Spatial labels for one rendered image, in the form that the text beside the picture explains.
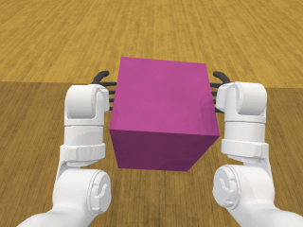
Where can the robot left upper arm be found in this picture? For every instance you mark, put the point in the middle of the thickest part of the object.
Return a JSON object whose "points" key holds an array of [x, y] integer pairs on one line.
{"points": [[79, 196]]}

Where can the carton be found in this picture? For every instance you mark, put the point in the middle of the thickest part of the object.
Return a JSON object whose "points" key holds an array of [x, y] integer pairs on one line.
{"points": [[163, 115]]}

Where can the robot right upper arm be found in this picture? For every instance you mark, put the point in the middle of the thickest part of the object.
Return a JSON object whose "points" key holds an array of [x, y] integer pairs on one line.
{"points": [[248, 194]]}

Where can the left robot hand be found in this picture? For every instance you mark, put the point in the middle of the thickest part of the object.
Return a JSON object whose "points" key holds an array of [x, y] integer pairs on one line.
{"points": [[97, 80]]}

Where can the robot left forearm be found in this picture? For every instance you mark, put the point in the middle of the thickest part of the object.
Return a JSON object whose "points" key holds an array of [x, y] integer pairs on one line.
{"points": [[84, 108]]}

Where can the right robot hand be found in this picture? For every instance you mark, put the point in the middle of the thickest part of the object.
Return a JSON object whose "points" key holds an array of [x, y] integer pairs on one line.
{"points": [[224, 79]]}

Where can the robot right forearm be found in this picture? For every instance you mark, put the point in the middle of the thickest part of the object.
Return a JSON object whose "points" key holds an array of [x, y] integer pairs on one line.
{"points": [[244, 105]]}

